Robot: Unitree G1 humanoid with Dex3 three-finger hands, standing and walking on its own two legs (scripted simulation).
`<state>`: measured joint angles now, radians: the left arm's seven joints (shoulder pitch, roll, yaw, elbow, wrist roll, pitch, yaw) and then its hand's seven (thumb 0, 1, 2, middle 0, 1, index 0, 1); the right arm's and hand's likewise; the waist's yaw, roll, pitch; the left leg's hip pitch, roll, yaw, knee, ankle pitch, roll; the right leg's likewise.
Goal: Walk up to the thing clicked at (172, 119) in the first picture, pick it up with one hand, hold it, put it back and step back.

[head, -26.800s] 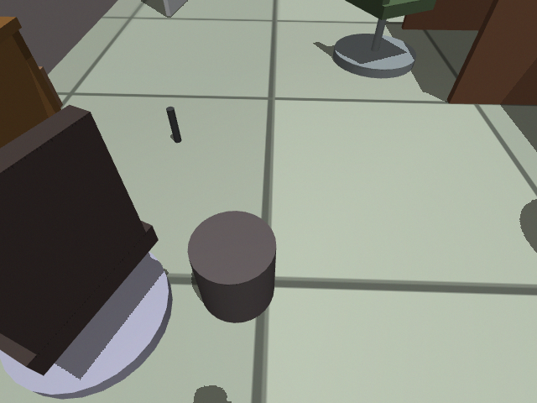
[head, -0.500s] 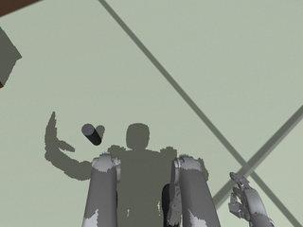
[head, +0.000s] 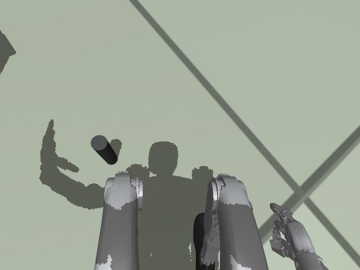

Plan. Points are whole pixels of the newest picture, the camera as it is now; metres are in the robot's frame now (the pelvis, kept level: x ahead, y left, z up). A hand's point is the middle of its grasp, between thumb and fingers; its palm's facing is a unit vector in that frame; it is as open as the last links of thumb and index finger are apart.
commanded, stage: go down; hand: left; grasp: from the side
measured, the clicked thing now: (106, 152) +0.41 +0.22 -0.31
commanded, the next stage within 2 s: approach in 0.78 s
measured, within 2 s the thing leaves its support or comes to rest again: neither
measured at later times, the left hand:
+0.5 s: hand out of the picture +0.33 +0.41 -0.03, palm faces +0.14 -0.98 -0.11, open 17.7 cm
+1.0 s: hand out of the picture +0.34 +0.41 -0.03, palm faces +0.14 -0.99 -0.09, open 17.6 cm
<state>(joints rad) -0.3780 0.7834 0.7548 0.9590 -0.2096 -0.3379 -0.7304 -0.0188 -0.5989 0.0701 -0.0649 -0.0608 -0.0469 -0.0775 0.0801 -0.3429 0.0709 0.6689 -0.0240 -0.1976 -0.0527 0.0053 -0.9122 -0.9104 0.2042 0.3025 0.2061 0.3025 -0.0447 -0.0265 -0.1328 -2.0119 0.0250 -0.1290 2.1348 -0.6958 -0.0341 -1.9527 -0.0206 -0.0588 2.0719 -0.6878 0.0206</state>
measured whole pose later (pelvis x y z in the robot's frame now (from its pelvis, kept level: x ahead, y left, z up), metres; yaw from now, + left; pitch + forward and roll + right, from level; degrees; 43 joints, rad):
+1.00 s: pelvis +0.00 +0.00 -0.03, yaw +0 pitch +32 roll -6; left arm -0.42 0.83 0.80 0.99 -0.28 -0.38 -0.80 -0.02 -0.58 0.07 -0.08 -0.06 -0.05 -0.09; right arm 0.07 -0.36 0.09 0.67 -0.02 -0.20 -0.04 0.00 -0.91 -0.91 0.20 0.30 0.21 0.30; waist -0.06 -0.03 -0.12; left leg -2.11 0.02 -0.13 2.24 -0.70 -0.03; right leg -2.04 -0.02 -0.05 2.17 -0.69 0.03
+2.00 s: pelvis -0.02 +0.03 -0.14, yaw -9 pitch +13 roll -16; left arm -0.44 0.69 0.49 1.28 -0.19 -1.06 -0.38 -0.02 -0.58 0.01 -0.08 -0.08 -0.07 -0.07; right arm -0.16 -0.38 0.39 0.63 -0.30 -0.09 0.12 0.00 -0.92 -0.90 0.21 0.30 0.21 0.30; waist -0.17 -0.23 0.23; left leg -2.22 -0.01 -0.34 2.67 -0.71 -0.02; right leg -2.07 0.05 -0.18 2.45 -0.64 0.05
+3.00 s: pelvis -0.02 +0.03 -0.14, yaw -11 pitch +12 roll -17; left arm -0.47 0.70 0.40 1.29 -0.10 -1.15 -0.03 0.00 0.40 0.67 -0.73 -0.69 -0.70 -0.70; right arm -0.18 -0.36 0.44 0.60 -0.35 -0.01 0.17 0.00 -0.86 -0.89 0.21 0.30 0.21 0.30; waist -0.19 -0.25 0.27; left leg -2.21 0.00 -0.38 2.68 -0.72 -0.03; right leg -2.06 0.07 -0.22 2.43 -0.62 0.07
